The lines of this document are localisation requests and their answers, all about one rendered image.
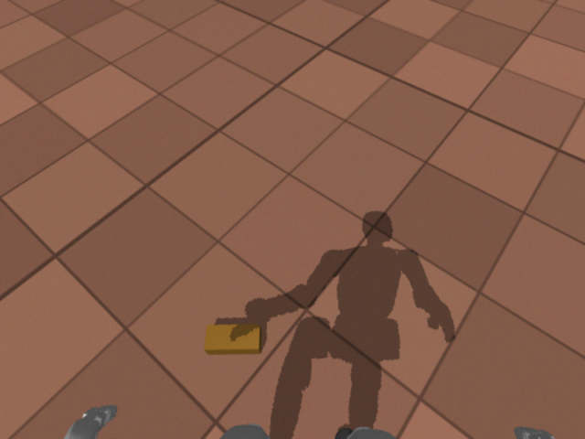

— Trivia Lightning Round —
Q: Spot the carton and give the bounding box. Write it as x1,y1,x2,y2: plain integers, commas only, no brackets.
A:
204,324,261,355

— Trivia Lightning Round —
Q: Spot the left robot hand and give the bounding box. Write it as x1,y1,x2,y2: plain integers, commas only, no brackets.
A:
64,405,117,439

